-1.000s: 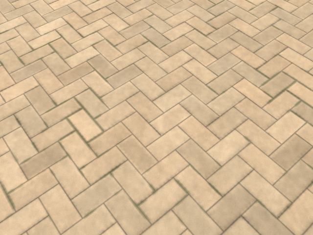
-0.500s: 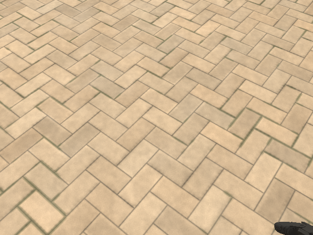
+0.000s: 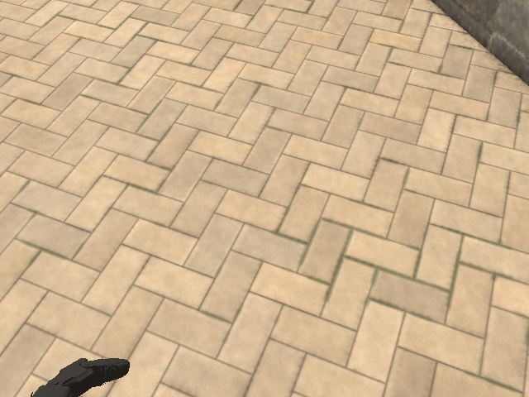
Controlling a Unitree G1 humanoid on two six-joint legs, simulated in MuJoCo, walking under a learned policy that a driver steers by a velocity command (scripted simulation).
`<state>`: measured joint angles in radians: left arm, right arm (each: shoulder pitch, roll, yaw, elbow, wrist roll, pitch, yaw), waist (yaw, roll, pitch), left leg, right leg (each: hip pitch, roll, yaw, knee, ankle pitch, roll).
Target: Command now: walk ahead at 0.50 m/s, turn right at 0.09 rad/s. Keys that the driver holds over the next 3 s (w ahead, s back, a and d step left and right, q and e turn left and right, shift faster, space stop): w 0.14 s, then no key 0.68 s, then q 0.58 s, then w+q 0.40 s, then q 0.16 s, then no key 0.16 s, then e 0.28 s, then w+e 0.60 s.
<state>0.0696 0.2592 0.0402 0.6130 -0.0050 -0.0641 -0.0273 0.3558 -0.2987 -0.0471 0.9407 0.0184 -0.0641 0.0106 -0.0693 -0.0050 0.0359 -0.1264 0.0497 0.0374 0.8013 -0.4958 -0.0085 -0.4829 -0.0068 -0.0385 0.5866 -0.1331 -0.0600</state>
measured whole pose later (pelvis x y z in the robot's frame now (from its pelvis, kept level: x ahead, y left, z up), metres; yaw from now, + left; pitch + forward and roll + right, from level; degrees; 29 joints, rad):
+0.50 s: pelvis +0.22 +0.02 +0.00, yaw -1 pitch +2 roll -1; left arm 0.28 0.28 0.05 0.84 0.00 -0.04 0.01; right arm 0.06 -0.25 -0.02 0.84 -0.02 -0.07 0.03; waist 0.03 -0.01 0.03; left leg -0.45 0.00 0.02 0.51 -0.09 0.04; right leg -0.23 0.02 0.03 0.82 -0.57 0.02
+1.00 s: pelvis +0.28 +0.01 +0.00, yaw +3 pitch +0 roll -1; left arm 0.24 0.24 0.06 0.93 0.00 -0.01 0.07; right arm 0.12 -0.27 -0.06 0.93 0.01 0.02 -0.01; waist 0.00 0.02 0.03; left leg -0.38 -0.01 -0.03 0.60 -0.22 0.01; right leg -0.22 -0.03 -0.04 0.58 -0.36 0.02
